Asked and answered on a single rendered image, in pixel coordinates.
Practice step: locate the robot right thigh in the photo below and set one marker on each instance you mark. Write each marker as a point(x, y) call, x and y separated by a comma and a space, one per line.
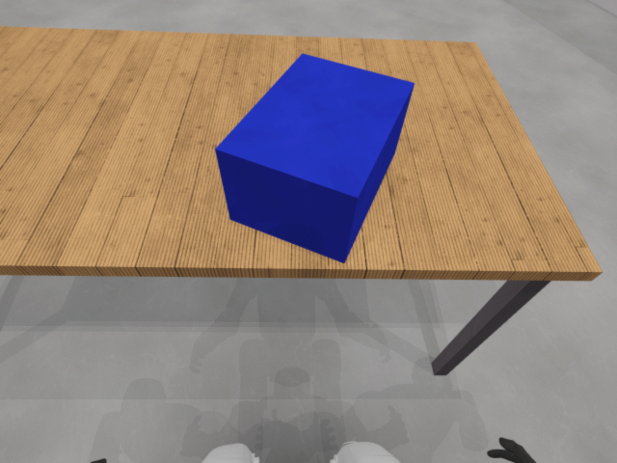
point(363, 452)

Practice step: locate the carton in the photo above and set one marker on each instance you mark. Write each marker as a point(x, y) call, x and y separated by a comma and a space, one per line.
point(305, 164)

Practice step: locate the table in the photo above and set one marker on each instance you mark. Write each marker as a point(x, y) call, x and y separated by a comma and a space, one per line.
point(108, 167)

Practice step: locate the robot right hand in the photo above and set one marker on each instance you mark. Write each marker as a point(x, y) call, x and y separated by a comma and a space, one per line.
point(512, 452)

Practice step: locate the robot left thigh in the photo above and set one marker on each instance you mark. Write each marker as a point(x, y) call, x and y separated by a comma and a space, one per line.
point(235, 453)

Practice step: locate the robot thigh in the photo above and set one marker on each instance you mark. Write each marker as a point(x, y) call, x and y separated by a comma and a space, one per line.
point(363, 452)
point(235, 453)

